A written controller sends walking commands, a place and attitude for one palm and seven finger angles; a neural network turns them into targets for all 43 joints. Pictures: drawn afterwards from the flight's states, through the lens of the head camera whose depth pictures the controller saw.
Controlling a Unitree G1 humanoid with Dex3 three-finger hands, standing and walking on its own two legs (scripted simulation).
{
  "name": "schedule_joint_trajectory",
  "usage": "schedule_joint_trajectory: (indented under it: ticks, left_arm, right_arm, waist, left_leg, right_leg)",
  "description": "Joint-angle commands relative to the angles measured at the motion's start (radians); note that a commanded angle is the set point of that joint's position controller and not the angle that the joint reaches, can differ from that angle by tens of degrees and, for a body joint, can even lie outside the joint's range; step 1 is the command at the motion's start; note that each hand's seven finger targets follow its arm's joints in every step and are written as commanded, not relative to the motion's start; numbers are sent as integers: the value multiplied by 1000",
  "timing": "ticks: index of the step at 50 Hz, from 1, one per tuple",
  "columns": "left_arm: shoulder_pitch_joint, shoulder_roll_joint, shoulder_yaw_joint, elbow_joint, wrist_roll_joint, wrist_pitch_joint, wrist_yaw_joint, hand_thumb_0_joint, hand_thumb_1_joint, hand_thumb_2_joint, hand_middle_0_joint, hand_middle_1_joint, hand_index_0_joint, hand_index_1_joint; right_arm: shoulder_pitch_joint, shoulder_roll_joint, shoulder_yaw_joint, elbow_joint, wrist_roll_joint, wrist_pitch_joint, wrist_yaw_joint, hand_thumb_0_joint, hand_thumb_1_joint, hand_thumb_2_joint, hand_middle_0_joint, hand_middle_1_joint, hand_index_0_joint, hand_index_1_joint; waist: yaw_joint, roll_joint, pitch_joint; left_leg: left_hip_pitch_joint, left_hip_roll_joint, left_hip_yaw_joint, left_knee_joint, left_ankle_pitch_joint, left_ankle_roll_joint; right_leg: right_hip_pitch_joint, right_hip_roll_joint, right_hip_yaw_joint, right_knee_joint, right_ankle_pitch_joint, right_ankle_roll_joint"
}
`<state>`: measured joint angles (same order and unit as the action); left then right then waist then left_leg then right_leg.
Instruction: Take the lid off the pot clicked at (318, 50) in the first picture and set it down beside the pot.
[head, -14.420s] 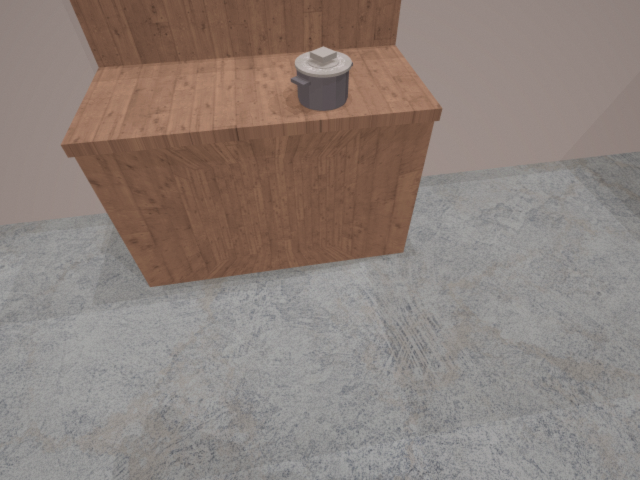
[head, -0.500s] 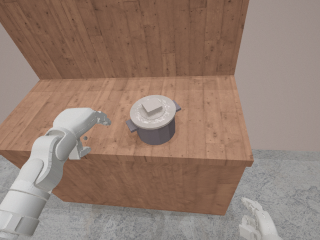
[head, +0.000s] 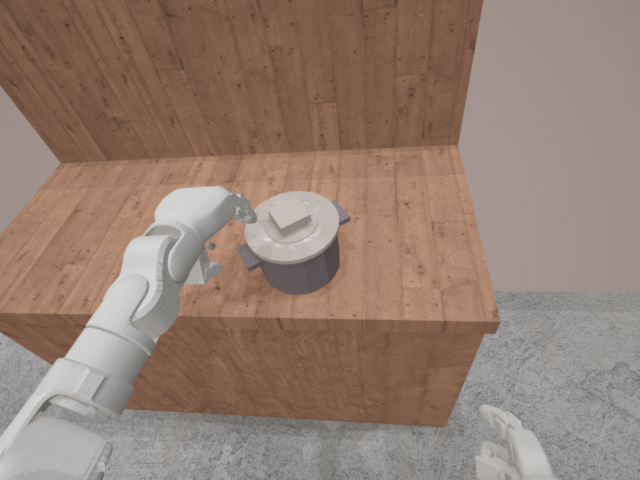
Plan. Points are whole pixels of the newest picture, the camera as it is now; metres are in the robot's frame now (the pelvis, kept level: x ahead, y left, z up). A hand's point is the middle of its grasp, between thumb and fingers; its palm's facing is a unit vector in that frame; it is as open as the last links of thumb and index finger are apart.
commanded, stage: move the open hand above the knob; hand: left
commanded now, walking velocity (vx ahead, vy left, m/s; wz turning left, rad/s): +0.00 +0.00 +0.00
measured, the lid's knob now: (289, 215) +0.50 +0.09 +0.04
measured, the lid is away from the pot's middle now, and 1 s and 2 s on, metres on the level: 0.00 0.00 0.00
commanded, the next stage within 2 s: lower the open fingers around the knob in 1.54 s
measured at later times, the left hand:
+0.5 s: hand (250, 213) +0.43 +0.12 +0.11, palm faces -0.26 -0.02 -0.97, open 10.1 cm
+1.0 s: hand (274, 188) +0.48 +0.09 +0.11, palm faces -0.28 -0.05 -0.96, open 10.1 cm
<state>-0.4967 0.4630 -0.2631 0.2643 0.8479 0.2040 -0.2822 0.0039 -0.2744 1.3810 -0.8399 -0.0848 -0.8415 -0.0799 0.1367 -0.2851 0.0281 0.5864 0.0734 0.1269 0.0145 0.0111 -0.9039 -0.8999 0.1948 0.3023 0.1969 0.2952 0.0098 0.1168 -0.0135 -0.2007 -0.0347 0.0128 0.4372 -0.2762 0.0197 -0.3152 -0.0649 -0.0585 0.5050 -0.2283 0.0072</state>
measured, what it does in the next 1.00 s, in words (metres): stands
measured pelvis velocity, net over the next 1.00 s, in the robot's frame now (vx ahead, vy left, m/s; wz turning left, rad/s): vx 0.01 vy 0.01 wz -0.03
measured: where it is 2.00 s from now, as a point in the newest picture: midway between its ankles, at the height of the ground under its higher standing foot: outside the picture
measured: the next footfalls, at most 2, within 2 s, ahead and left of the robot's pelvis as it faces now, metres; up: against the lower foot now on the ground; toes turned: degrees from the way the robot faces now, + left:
none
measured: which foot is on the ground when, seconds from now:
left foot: down 0.00-1.00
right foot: down 0.00-1.00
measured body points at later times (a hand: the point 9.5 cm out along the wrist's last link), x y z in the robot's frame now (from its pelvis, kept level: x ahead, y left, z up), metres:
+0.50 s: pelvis +0.00 +0.00 +0.00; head +0.03 -0.05 +0.44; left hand +0.44 +0.12 +0.16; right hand +0.15 -0.24 -0.13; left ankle -0.03 +0.11 -0.74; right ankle +0.02 -0.12 -0.74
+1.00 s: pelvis +0.01 +0.01 +0.00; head +0.04 -0.03 +0.45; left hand +0.49 +0.09 +0.17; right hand +0.08 -0.25 -0.15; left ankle -0.03 +0.11 -0.74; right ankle +0.02 -0.12 -0.74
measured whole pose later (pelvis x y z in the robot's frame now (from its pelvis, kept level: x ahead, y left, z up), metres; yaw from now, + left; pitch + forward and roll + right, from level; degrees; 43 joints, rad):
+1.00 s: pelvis +0.01 +0.01 +0.00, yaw -2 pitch +8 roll +1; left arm -0.99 0.30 -0.29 0.89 0.89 0.25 -0.20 0.00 -0.27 1.38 -0.84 -0.08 -0.84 -0.08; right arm 0.26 -0.28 0.01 0.68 0.06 0.12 -0.02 0.01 -0.90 -0.90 0.20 0.30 0.20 0.30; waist -0.08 0.08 -0.07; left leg -0.29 -0.03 0.05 0.44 -0.28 0.03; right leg -0.42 -0.06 -0.02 0.50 -0.22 0.02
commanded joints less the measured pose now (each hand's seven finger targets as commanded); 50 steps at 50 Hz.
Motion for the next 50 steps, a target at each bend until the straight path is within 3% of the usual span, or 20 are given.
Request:
schedule_joint_trajectory:
  ticks: [1,6,10,13,14,18,22,24,28,29,32,34,36,38,39,42,45,48,49,50]
  left_arm:
    - [-469,198,124,-125,25,12,42,0,-282,1385,-826,-81,-826,-81]
    - [-503,203,132,-35,29,23,42,0,-282,1385,-826,-81,-826,-81]
    - [-618,145,73,-65,34,27,42,0,-282,1385,-826,-81,-826,-81]
    - [-611,146,82,55,34,39,48,0,-282,1385,-826,-81,-826,-81]
    - [-632,177,112,67,38,40,54,0,-282,1385,-826,-81,-826,-81]
    - [-711,93,31,101,43,49,58,0,-282,1385,-826,-81,-826,-81]
    - [-782,79,28,121,41,52,64,0,-282,1385,-826,-81,-826,-81]
    - [-790,101,57,198,43,59,72,0,-282,1385,-826,-81,-826,-81]
    - [-870,43,10,237,47,61,84,0,-282,1385,-826,-81,-826,-81]
    - [-867,83,51,258,45,60,88,0,-282,1385,-826,-81,-826,-81]
    - [-912,23,4,346,49,68,93,0,-282,1385,-826,-81,-826,-81]
    - [-947,61,40,398,47,66,98,0,-282,1385,-826,-81,-826,-81]
    - [-1000,76,45,392,52,53,105,0,-282,1385,-826,-81,-826,-81]
    - [-1029,9,-8,422,58,52,107,0,-282,1385,-826,-81,-826,-81]
    - [-1021,29,20,442,51,49,111,0,-282,1385,-826,-81,-826,-81]
    - [-1019,74,62,491,52,50,122,0,-282,1385,-826,-81,-826,-81]
    - [-1002,38,33,460,64,44,118,0,-282,1385,-826,-81,-826,-81]
    - [-985,42,41,445,60,48,119,0,-282,1385,-826,-81,-826,-81]
    - [-975,75,74,433,57,43,120,0,-282,1385,-826,-81,-826,-81]
    - [-973,14,17,446,58,48,116,0,-282,1385,-826,-81,-826,-81]
  right_arm:
    - [-108,-87,-38,-156,2,-44,-3,0,-900,-900,200,300,200,300]
    - [-91,-91,-36,-147,4,-37,-5,0,-900,-900,200,300,200,300]
    - [-90,-81,-39,-149,3,-31,-4,0,-900,-900,200,300,200,300]
    - [-72,-88,-36,-131,5,-25,-7,0,-900,-900,200,300,200,300]
    - [-65,-95,-38,-123,5,-21,-9,0,-900,-900,200,300,200,300]
    - [-62,-86,-38,-119,6,-19,-14,0,-900,-900,200,300,200,300]
    - [-43,-85,-42,-106,1,-21,-17,0,-900,-900,200,300,200,300]
    - [-25,-93,-43,-89,-1,-18,-21,0,-900,-900,200,300,200,300]
    - [-13,-86,-43,-80,-3,-23,-22,0,-900,-900,200,300,200,300]
    - [-5,-92,-45,-76,-7,-23,-24,0,-900,-900,200,300,200,300]
    - [10,-87,-43,-57,-4,-23,-30,0,-900,-900,200,300,200,300]
    - [27,-96,-43,-43,-7,-25,-39,0,-900,-900,200,300,200,300]
    - [30,-91,-42,-45,-9,-37,-45,0,-900,-900,200,300,200,300]
    - [50,-85,-44,-32,-9,-44,-45,0,-900,-900,200,300,200,300]
    - [62,-90,-47,-28,-12,-48,-46,0,-900,-900,200,300,200,300]
    - [77,-97,-45,-21,-13,-52,-50,0,-900,-900,200,300,200,300]
    - [72,-92,-48,-35,-18,-55,-43,0,-900,-900,200,300,200,300]
    - [72,-95,-52,-35,-17,-53,-36,0,-900,-900,200,300,200,300]
    - [70,-98,-55,-39,-18,-54,-36,0,-900,-900,200,300,200,300]
    - [63,-94,-53,-38,-15,-53,-36,0,-900,-900,200,300,200,300]
  waist:
    - [-11,-144,-335]
    - [-13,-171,-347]
    - [-22,-137,-399]
    - [-27,-158,-349]
    - [-27,-175,-343]
    - [-42,-148,-375]
    - [-46,-146,-412]
    - [-49,-180,-381]
    - [-55,-156,-419]
    - [-52,-175,-416]
    - [-69,-206,-390]
    - [-73,-218,-380]
    - [-73,-196,-427]
    - [-88,-164,-425]
    - [-86,-198,-425]
    - [-80,-198,-435]
    - [-73,-178,-479]
    - [-71,-189,-475]
    - [-63,-192,-480]
    - [-75,-187,-466]
  left_leg:
    - [-2,-17,-20,-26,313,26]
    - [-12,-16,-16,-17,320,29]
    - [21,-18,-23,-11,351,30]
    - [-16,-16,-16,-12,324,28]
    - [-25,-12,-17,-15,308,28]
    - [-4,-16,-15,-9,318,30]
    - [12,-18,-20,-6,338,32]
    - [-15,-14,-18,-11,309,31]
    - [-1,-16,-20,-9,326,32]
    - [-11,-15,-20,-9,321,32]
    - [-33,-15,-10,-17,289,33]
    - [-54,-14,-7,-24,253,34]
    - [-42,-17,-7,-22,267,37]
    - [-24,-15,-6,-17,289,35]
    - [-34,-15,-8,-14,288,38]
    - [-57,-13,-2,-24,291,38]
    - [-31,-12,-3,-20,355,38]
    - [-27,-8,0,-17,371,40]
    - [-29,-7,-7,-17,384,40]
    - [-20,-9,1,-18,371,41]
  right_leg:
    - [230,39,16,-17,309,-33]
    - [229,40,16,-9,329,-32]
    - [220,40,14,2,334,-36]
    - [202,40,12,-1,335,-34]
    - [201,41,13,-6,321,-35]
    - [184,42,13,0,326,-35]
    - [189,43,15,4,345,-36]
    - [177,44,12,-5,326,-36]
    - [173,45,14,5,336,-37]
    - [180,44,17,0,337,-37]
    - [162,46,15,-5,323,-32]
    - [160,45,19,-13,300,-31]
    - [183,43,26,-7,323,-30]
    - [150,46,21,-4,333,-32]
    - [158,47,24,-10,338,-31]
    - [180,44,27,-8,356,-29]
    - [198,44,26,-2,401,-31]
    - [200,46,25,-6,418,-29]
    - [209,45,25,-6,420,-32]
    - [184,48,24,-10,407,-29]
